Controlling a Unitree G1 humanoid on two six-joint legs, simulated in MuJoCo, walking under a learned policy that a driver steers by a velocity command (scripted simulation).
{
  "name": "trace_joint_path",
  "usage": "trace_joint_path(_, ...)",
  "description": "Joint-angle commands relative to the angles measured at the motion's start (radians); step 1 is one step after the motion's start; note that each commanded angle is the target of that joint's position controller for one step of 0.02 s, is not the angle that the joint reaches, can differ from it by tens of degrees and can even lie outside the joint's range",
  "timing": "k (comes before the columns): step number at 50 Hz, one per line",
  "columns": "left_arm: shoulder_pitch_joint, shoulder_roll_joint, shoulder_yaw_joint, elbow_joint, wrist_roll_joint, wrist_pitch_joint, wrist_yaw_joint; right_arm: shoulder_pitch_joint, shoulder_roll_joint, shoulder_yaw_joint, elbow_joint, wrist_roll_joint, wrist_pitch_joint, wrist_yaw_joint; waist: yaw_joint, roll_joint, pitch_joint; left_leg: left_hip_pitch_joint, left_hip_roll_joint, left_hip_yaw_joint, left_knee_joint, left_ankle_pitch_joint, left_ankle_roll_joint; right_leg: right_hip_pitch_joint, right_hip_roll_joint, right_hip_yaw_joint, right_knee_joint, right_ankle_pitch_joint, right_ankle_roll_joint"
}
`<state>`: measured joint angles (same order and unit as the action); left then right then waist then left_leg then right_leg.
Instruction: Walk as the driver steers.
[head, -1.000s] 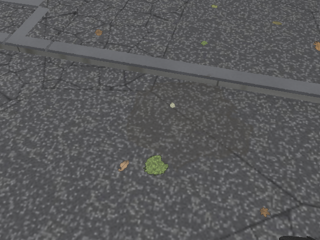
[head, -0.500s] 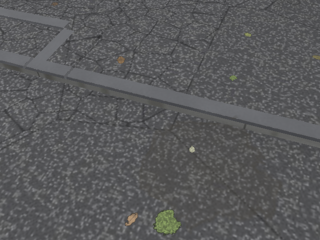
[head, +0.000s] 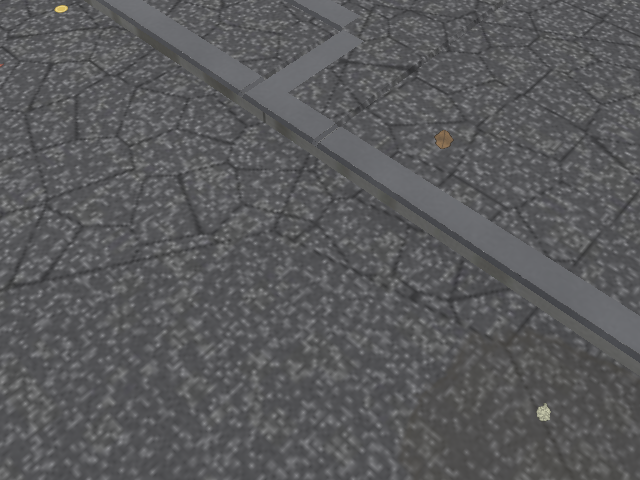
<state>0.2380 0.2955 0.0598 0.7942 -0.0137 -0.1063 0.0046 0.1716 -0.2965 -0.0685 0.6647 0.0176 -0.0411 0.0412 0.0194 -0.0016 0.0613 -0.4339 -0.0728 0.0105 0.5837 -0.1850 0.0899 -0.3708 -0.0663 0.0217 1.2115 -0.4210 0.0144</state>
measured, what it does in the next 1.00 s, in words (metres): walks ahead: right foot, then left foot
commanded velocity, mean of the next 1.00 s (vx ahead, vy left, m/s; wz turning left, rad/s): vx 0.50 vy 0.00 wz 0.28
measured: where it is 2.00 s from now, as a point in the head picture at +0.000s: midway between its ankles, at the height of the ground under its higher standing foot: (296, 225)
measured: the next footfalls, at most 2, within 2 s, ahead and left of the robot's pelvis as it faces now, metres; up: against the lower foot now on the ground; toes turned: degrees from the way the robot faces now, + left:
right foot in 0.38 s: +0.40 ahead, -0.12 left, +0.00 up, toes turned +15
left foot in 0.88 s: +0.59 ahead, +0.20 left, +0.00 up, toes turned +17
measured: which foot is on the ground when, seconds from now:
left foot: down 0.00-0.40, up 0.42-0.86, down 0.88-1.00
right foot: up 0.00-0.36, down 0.38-0.90, up 0.92-1.00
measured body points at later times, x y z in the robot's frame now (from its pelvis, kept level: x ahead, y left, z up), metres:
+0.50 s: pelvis +0.28 -0.04 +0.01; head +0.30 -0.04 +0.46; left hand +0.37 +0.26 -0.08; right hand +0.43 -0.29 -0.11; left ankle +0.16 +0.07 -0.64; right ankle +0.36 -0.13 -0.72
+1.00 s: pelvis +0.53 +0.08 +0.01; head +0.55 +0.10 +0.46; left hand +0.49 +0.37 -0.12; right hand +0.76 -0.12 -0.07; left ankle +0.55 +0.19 -0.72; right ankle +0.47 -0.09 -0.64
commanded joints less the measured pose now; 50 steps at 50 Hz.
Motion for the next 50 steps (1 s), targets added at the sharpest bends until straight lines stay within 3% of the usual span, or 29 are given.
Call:
trace_joint_path(1,-0.015,0.139,0.034,-0.097,0.021,-0.021,0.006,0.044,-0.118,-0.033,-0.071,-0.015,-0.018,-0.012,-0.007,0.047,-0.14,0.318,0.26,-0.413,-0.319,0.148,0.201,-0.285,-0.065,0.067,-0.043,0.098,-0.007)
trace_joint_path(4,-0.024,0.102,0.027,-0.106,0.032,0.006,0.007,0.052,-0.132,-0.038,-0.063,-0.011,-0.026,-0.026,0.007,0.045,-0.118,0.208,0.23,-0.339,-0.353,0.261,0.214,-0.247,-0.05,0.042,-0.158,0.165,0.031)
trace_joint_path(9,-0.211,0.053,0.004,-0.155,0.027,0.002,-0.003,0.124,-0.15,-0.044,-0.03,0.002,-0.016,-0.051,-0.061,0.074,-0.072,0.169,0.163,-0.271,-0.341,0.161,0.148,-0.208,0.015,0.035,-0.519,0.462,0.055)
trace_joint_path(12,-0.29,0.065,0.003,-0.18,0.011,-0.009,-0.019,0.174,-0.16,-0.047,-0.008,0.008,-0.009,-0.054,-0.093,0.089,-0.058,0.189,0.179,-0.321,-0.312,0.089,0.134,-0.153,0.05,0.041,-0.637,0.506,0.047)
trace_joint_path(14,-0.3,0.09,0.012,-0.189,0.008,-0.017,-0.028,0.193,-0.151,-0.045,0.002,0.011,-0.004,-0.057,-0.09,0.096,-0.058,0.246,0.198,-0.381,-0.259,0.062,0.125,-0.134,0.061,0.06,-0.695,0.461,0.032)
trace_joint_path(16,-0.261,0.107,0.02,-0.181,0.007,-0.025,-0.034,0.191,-0.144,-0.044,0.008,0.005,0.0,-0.059,-0.071,0.128,-0.066,0.298,0.224,-0.417,-0.206,0.087,0.11,-0.093,0.058,0.053,-0.716,0.392,0.005)
trace_joint_path(18,-0.132,0.127,0.037,-0.147,0.017,-0.033,-0.028,0.183,-0.108,-0.032,0.008,0.0,0.003,-0.057,-0.006,0.137,-0.116,0.3,0.178,-0.396,-0.09,0.207,0.073,0.094,0.063,0.019,-0.777,0.372,-0.045)
trace_joint_path(19,-0.006,0.167,0.05,-0.135,0.034,-0.038,-0.022,0.178,-0.06,-0.012,-0.005,-0.01,-0.001,-0.053,0.053,0.08,-0.23,0.222,0.128,-0.334,0.129,0.177,0.037,0.312,-0.055,0.124,-0.749,0.365,-0.108)
trace_joint_path(20,0.126,0.259,0.075,-0.101,0.048,-0.028,-0.02,0.31,-0.009,0.005,-0.014,0.011,-0.011,-0.054,0.034,-0.184,-0.375,-0.111,-0.012,-0.195,0.479,-0.095,-0.048,0.676,-0.265,0.517,-0.785,0.21,-0.277)
trace_joint_path(21,0.17,0.209,0.069,-0.074,0.015,-0.02,-0.033,0.325,-0.059,0.003,-0.007,0.019,-0.019,-0.056,0.047,-0.285,-0.36,-0.299,-0.007,-0.196,0.647,-0.397,-0.066,0.709,-0.338,0.784,-0.909,-0.045,-0.318)
trace_joint_path(22,0.124,0.14,0.048,-0.082,0.002,-0.016,-0.032,0.223,-0.133,-0.016,-0.01,0.022,-0.019,-0.054,0.067,-0.162,-0.212,-0.37,0.041,-0.215,0.713,-0.326,-0.064,0.596,-0.304,0.685,-0.932,-0.136,-0.276)
trace_joint_path(23,0.07,0.114,0.036,-0.093,0.011,-0.007,-0.029,0.138,-0.136,-0.016,-0.028,0.011,-0.018,-0.054,0.058,-0.088,-0.131,-0.361,0.079,-0.172,0.707,-0.253,-0.063,0.477,-0.262,0.55,-0.939,-0.066,-0.243)
trace_joint_path(24,0.031,0.092,0.026,-0.091,0.018,-0.001,-0.028,0.087,-0.123,-0.015,-0.043,-0.004,-0.021,-0.051,0.039,-0.061,-0.066,-0.345,0.106,-0.152,0.647,-0.2,-0.062,0.366,-0.219,0.455,-0.966,0.034,-0.237)
trace_joint_path(26,-0.001,0.068,0.014,-0.087,0.026,-0.003,-0.026,0.098,-0.091,-0.014,-0.04,-0.006,-0.021,-0.043,-0.006,-0.099,-0.049,-0.255,0.155,-0.127,0.551,-0.136,-0.064,0.256,-0.16,0.341,-1.007,0.182,-0.221)
trace_joint_path(27,0.003,0.07,0.014,-0.08,0.021,-0.005,-0.026,0.108,-0.072,-0.01,-0.034,-0.005,-0.02,-0.04,-0.013,-0.109,-0.058,-0.235,0.16,-0.109,0.521,-0.125,-0.069,0.238,-0.148,0.303,-1.021,0.237,-0.227)
trace_joint_path(30,0.03,0.117,0.025,-0.055,0.01,-0.008,-0.02,0.042,-0.04,0.006,-0.056,-0.014,-0.023,-0.039,-0.002,-0.086,-0.049,-0.252,0.176,-0.078,0.369,-0.033,-0.089,0.231,-0.15,0.218,-1.058,0.372,-0.249)
trace_joint_path(33,0.061,0.141,0.028,-0.033,0.002,0.002,-0.016,-0.052,-0.017,0.018,-0.072,-0.013,-0.033,-0.031,0.03,-0.074,-0.043,-0.21,0.167,-0.051,0.171,0.124,-0.096,0.235,-0.125,0.13,-1.065,0.43,-0.226)
trace_joint_path(37,0.137,0.158,0.028,0.007,-0.009,0.017,-0.015,-0.165,-0.022,0.02,-0.099,0.001,-0.042,-0.014,0.072,-0.075,-0.022,-0.146,0.132,-0.024,0.016,0.216,-0.095,0.271,-0.137,0.097,-1.044,0.436,-0.207)
trace_joint_path(40,0.161,0.172,0.031,0.029,-0.013,0.034,-0.012,-0.204,-0.041,0.014,-0.121,0.004,-0.048,-0.001,0.063,-0.085,-0.007,-0.136,0.118,-0.023,-0.049,0.142,-0.061,0.352,-0.18,0.114,-1.0,0.481,-0.189)
trace_joint_path(42,0.142,0.19,0.035,0.033,-0.014,0.046,-0.006,-0.129,-0.071,-0.001,-0.104,-0.001,-0.051,0.0,0.002,-0.092,-0.048,-0.002,0.086,0.006,-0.101,0.104,-0.027,0.374,-0.175,0.09,-0.902,0.671,-0.163)
trace_joint_path(43,0.138,0.179,0.03,0.033,-0.014,0.049,-0.003,-0.007,-0.108,-0.022,-0.066,-0.007,-0.05,-0.006,-0.06,-0.074,-0.126,0.181,0.063,0.026,-0.125,0.114,0.0,0.345,-0.133,0.047,-0.758,0.803,-0.14)
trace_joint_path(44,0.132,0.138,0.011,0.014,0.001,0.045,-0.003,0.163,-0.165,-0.044,-0.032,-0.018,-0.048,-0.018,-0.136,-0.031,-0.254,0.472,0.173,-0.084,-0.085,0.14,0.053,0.181,-0.087,0.018,-0.517,0.687,-0.104)
trace_joint_path(45,0.224,0.029,-0.026,-0.017,0.012,0.027,-0.007,0.266,-0.271,-0.068,-0.02,-0.033,-0.039,-0.026,-0.125,0.213,-0.405,0.851,0.444,-0.507,-0.118,0.026,0.199,-0.224,0.067,-0.045,-0.118,0.208,-0.028)
trace_joint_path(46,0.209,0.075,-0.017,-0.001,-0.004,0.009,-0.01,0.292,-0.196,-0.049,-0.012,-0.023,-0.035,-0.026,-0.146,0.237,-0.454,0.842,0.49,-0.711,-0.236,-0.093,0.227,-0.349,0.084,0.09,0.031,-0.154,-0.031)
trace_joint_path(47,0.126,0.148,0.007,-0.023,-0.031,0.004,-0.014,0.234,-0.152,-0.031,-0.008,-0.017,-0.036,-0.027,-0.14,0.163,-0.286,0.712,0.457,-0.567,-0.259,-0.126,0.18,-0.423,0.034,0.104,0.082,-0.096,-0.039)
trace_joint_path(48,0.072,0.143,0.007,-0.036,-0.031,0.006,-0.014,0.168,-0.121,-0.021,-0.011,-0.016,-0.037,-0.027,-0.11,0.117,-0.198,0.575,0.413,-0.438,-0.287,-0.094,0.148,-0.408,-0.011,0.077,0.047,-0.009,-0.04)
trace_joint_path(49,0.048,0.131,0.009,-0.038,-0.018,0.014,-0.012,0.109,-0.089,-0.011,-0.008,-0.019,-0.041,-0.022,-0.079,0.092,-0.127,0.455,0.371,-0.349,-0.33,-0.048,0.132,-0.379,-0.038,0.067,-0.006,0.055,-0.033)
trace_joint_path(50,0.065,0.12,0.014,-0.03,-0.012,0.029,-0.009,0.069,-0.066,-0.005,-0.006,-0.025,-0.05,-0.02,-0.043,0.115,-0.094,0.366,0.34,-0.275,-0.37,0.002,0.115,-0.321,-0.063,0.076,-0.045,0.106,-0.027)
